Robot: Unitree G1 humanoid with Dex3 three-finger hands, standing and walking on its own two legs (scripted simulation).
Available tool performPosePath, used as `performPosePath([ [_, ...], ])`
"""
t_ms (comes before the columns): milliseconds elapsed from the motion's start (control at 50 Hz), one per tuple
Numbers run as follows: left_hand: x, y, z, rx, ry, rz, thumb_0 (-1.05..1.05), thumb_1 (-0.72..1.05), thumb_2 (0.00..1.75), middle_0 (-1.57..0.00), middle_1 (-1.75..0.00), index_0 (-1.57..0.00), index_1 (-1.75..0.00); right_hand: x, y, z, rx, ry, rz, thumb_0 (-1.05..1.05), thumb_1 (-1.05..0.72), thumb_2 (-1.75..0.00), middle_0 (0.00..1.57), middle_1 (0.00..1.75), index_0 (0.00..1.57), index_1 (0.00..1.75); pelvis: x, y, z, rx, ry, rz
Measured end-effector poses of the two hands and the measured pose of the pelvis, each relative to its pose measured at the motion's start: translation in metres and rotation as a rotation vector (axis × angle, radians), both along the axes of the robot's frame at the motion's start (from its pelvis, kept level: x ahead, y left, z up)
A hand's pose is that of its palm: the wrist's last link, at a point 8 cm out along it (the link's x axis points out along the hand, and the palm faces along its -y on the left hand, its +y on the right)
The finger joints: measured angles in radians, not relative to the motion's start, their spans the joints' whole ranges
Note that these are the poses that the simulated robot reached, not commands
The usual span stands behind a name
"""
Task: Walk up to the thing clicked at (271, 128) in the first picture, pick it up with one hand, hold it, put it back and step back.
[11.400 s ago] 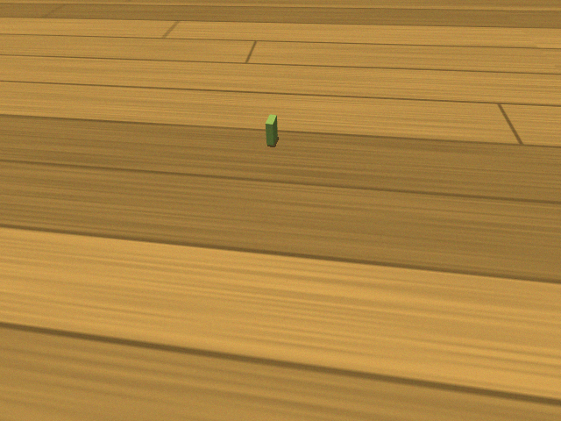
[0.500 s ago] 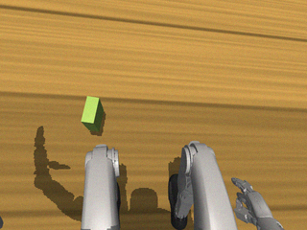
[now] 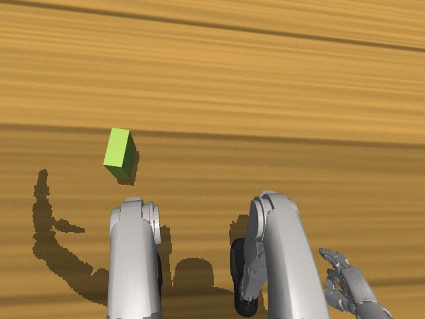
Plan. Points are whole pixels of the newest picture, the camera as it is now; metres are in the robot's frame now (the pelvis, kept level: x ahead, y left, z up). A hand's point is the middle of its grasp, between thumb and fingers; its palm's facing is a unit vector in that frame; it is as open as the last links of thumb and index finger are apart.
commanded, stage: approach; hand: left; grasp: from the side
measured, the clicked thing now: (121, 155) +0.47 +0.23 -0.31
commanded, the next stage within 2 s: close in in 0.42 s
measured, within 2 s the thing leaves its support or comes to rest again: neither
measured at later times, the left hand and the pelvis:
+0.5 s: hand (59, 164) +0.41 +0.33 -0.19, palm faces +0.13 -0.99 +0.02, open 17.4 cm; pelvis -0.01 +0.01 -0.07, yaw -5 degrees
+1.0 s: hand (106, 166) +0.42 +0.25 -0.25, palm faces +0.14 -0.99 +0.02, open 17.6 cm; pelvis -0.02 +0.02 -0.10, yaw -8 degrees
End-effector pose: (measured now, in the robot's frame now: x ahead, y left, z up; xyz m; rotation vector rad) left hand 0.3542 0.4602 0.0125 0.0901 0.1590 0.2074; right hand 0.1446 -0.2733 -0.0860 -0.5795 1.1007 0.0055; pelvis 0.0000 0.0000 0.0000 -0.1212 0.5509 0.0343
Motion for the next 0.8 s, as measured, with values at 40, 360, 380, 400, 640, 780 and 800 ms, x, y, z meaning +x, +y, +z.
performPosePath([
  [40, 0.0, 0.001, -0.004, -0.006, -0.01, 0.002, -0.02, -0.54, 0.14, -0.05, -0.14, -0.04, -0.15, 0.0, 0.0, -0.002, -0.001, 0.003, 0.006, 0.01, -0.91, -0.9, 0.21, 0.3, 0.21, 0.3, 0.0, 0.0, -0.002, -0.001, -0.001, -0.002],
  [360, 0.016, -0.047, -0.143, -0.115, -0.025, -0.036, -0.02, -0.55, 0.1, -0.07, -0.14, -0.05, -0.15, 0.005, 0.003, -0.026, -0.086, 0.049, 0.148, 0.01, -0.91, -0.9, 0.21, 0.3, 0.21, 0.3, -0.004, 0.003, -0.052, -0.043, -0.093, -0.032],
  [380, 0.018, -0.052, -0.152, -0.114, -0.023, -0.045, -0.02, -0.55, 0.1, -0.07, -0.14, -0.05, -0.15, 0.005, 0.003, -0.028, -0.095, 0.057, 0.156, 0.01, -0.91, -0.9, 0.21, 0.3, 0.21, 0.3, -0.004, 0.003, -0.056, -0.047, -0.103, -0.034],
  [400, 0.02, -0.056, -0.161, -0.114, -0.023, -0.052, -0.02, -0.55, 0.1, -0.07, -0.14, -0.05, -0.15, 0.004, 0.004, -0.03, -0.104, 0.066, 0.164, 0.01, -0.91, -0.9, 0.21, 0.3, 0.21, 0.3, -0.005, 0.004, -0.059, -0.052, -0.112, -0.036],
  [640, 0.03, -0.114, -0.237, -0.141, -0.02, -0.09, -0.02, -0.59, 0.1, -0.06, -0.15, -0.05, -0.15, -0.01, 0.011, -0.043, -0.171, 0.163, 0.247, 0.01, -0.93, -0.9, 0.21, 0.3, 0.21, 0.3, -0.009, 0.009, -0.087, -0.103, -0.216, -0.063],
  [780, 0.037, -0.136, -0.255, -0.145, -0.074, -0.029, -0.02, -0.6, 0.09, -0.06, -0.15, -0.06, -0.14, -0.019, 0.016, -0.042, -0.197, 0.208, 0.294, 0.01, -0.93, -0.9, 0.21, 0.3, 0.21, 0.3, -0.012, 0.012, -0.095, -0.132, -0.269, -0.076],
  [800, 0.038, -0.139, -0.256, -0.142, -0.08, -0.028, -0.02, -0.6, 0.09, -0.06, -0.14, -0.06, -0.14, -0.02, 0.017, -0.042, -0.201, 0.213, 0.298, 0.01, -0.93, -0.9, 0.21, 0.3, 0.21, 0.3, -0.013, 0.012, -0.096, -0.136, -0.274, -0.077],
])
